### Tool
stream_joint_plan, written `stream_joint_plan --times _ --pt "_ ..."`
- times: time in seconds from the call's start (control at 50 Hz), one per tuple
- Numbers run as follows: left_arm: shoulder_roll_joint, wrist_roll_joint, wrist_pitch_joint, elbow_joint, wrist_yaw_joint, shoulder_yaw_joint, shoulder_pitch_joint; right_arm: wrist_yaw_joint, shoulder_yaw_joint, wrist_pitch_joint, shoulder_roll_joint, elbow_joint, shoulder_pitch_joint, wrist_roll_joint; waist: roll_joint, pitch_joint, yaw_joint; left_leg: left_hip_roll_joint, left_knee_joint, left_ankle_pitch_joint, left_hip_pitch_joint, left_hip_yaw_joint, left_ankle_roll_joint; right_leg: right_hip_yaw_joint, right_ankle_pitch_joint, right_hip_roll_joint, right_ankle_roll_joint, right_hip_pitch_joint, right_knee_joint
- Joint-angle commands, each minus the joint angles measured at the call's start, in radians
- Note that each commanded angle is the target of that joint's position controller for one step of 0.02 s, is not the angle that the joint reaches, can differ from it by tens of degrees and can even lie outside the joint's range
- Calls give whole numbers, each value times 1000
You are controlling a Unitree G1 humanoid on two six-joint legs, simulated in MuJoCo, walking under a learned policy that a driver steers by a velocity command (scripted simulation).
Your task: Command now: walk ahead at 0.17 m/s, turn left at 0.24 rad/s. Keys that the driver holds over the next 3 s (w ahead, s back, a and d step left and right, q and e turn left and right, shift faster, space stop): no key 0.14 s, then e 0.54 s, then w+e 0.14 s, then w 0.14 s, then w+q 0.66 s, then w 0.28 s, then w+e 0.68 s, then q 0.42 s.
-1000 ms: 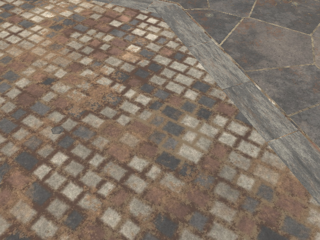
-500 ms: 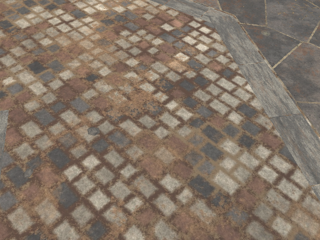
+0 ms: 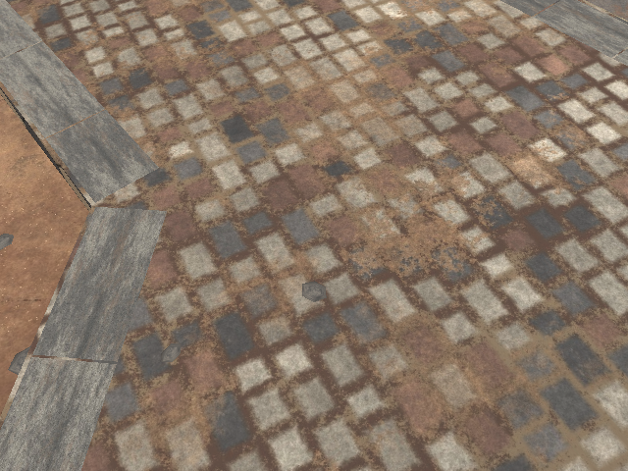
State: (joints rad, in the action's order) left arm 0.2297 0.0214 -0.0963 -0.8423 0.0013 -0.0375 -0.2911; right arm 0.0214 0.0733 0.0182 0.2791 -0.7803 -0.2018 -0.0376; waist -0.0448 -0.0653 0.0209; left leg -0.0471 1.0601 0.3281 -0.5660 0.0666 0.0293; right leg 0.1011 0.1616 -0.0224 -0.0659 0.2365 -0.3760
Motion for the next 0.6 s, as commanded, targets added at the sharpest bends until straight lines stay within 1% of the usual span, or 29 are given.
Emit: stream_joint_plan --times 0.02,0.06,0.1,0.14,0.16,0.18,0.2,0.22,0.24,0.26,0.28,0.3,0.32,0.36,0.38,0.42,0.46,0.5,0.54,0.56,0.58,0.6 --pt "97 -3 -11 46 -4 -10 34 10 -20 -11 -21 15 -115 1 154 129 -68 25 -151 -101 115 -25 -7 -97 -754 235 -138 -23 91" --pt "106 -6 0 30 -5 -10 14 12 -34 -13 -27 25 -49 5 165 129 -44 29 -272 -166 186 -63 -9 -66 -701 216 -127 -5 88" --pt "121 -8 12 8 -7 -13 -26 6 -40 -12 -17 28 -8 7 162 129 -21 28 -349 -183 227 -79 -8 -83 -632 227 -124 -25 66" --pt "131 -11 25 -10 -4 -15 -48 -3 -43 -4 -10 27 9 8 152 113 -13 29 -435 -173 261 -84 7 -115 -536 243 -118 -43 30" --pt "116 -15 30 -20 -2 -9 -54 -9 -47 4 -21 16 -1 5 134 105 -20 30 -531 -212 324 -82 18 -132 -452 232 -101 -25 0" --pt "99 -16 34 -30 0 -3 -70 -18 -49 14 -18 0 -23 -1 95 98 -31 39 -652 -275 406 -63 26 -143 -350 204 -68 1 -39" --pt "77 -10 34 -33 2 5 -110 -32 -40 27 29 -11 -61 -11 23 131 -28 158 -684 -446 526 44 34 -140 -171 169 -26 50 -89" --pt "18 -10 37 -24 3 18 -189 -42 -34 31 90 -5 -83 -14 -119 172 13 368 -647 -771 631 212 88 -89 247 92 7 135 -185" --pt "8 -31 60 -44 14 22 -192 -53 -29 16 83 -7 -58 22 -163 201 -14 400 -660 -690 550 231 207 -54 351 33 15 111 -240" --pt "71 -24 77 -29 18 6 -116 -57 -31 12 63 -2 -41 30 -122 149 -37 374 -710 -561 498 240 220 -64 380 13 25 140 -306" --pt "92 -18 89 -8 15 -8 -52 -63 -32 9 63 -6 -29 27 -122 117 -48 362 -746 -506 475 225 217 -74 397 1 29 181 -384" --pt "100 -14 100 -4 12 -18 -39 -70 -31 4 67 -10 -26 20 -106 107 -42 358 -763 -524 455 194 220 -91 407 7 36 198 -485" --pt "94 -9 111 -8 8 -23 -55 -78 -28 0 69 -12 -19 22 -87 107 -22 351 -775 -523 423 147 218 -102 388 19 42 192 -553" --pt "63 0 122 -23 11 -26 -87 -83 -25 -4 54 -11 8 21 -40 110 3 326 -773 -517 384 70 213 -94 346 20 56 187 -647" --pt "56 1 127 -21 13 -29 -84 -84 -25 -6 44 -10 20 19 -34 110 9 319 -772 -492 370 41 211 -90 331 24 62 189 -656" --pt "45 1 138 -5 11 -30 -56 -85 -23 -9 37 -14 31 13 -55 100 6 310 -772 -411 347 -1 205 -78 308 33 67 188 -608" --pt "35 -1 147 17 5 -27 -21 -82 -17 -12 48 -22 30 9 -84 99 -7 309 -762 -338 334 -26 200 -63 295 38 61 163 -520" --pt "43 -4 152 38 -3 -27 -3 -75 -7 -15 71 -29 23 6 -101 115 -17 329 -744 -316 336 -27 202 -47 292 36 49 126 -449" --pt "53 -6 151 54 -11 -30 -11 -69 3 -20 98 -31 30 7 -97 131 -10 348 -709 -307 330 -32 186 -29 272 30 30 71 -366" --pt "50 -6 148 53 -15 -30 -35 -67 8 -24 110 -30 44 12 -80 136 10 342 -673 -280 306 -53 160 -13 217 19 16 12 -278" --pt "59 -3 140 47 -17 -33 -64 -67 12 -31 112 -35 40 14 -44 133 25 320 -613 -202 255 -88 113 -21 153 5 -2 -61 -170" --pt "101 7 129 50 -16 -42 -74 -62 13 -42 88 -47 -2 10 96 95 22 259 -464 -37 171 -161 37 -161 121 66 -22 -96 0"
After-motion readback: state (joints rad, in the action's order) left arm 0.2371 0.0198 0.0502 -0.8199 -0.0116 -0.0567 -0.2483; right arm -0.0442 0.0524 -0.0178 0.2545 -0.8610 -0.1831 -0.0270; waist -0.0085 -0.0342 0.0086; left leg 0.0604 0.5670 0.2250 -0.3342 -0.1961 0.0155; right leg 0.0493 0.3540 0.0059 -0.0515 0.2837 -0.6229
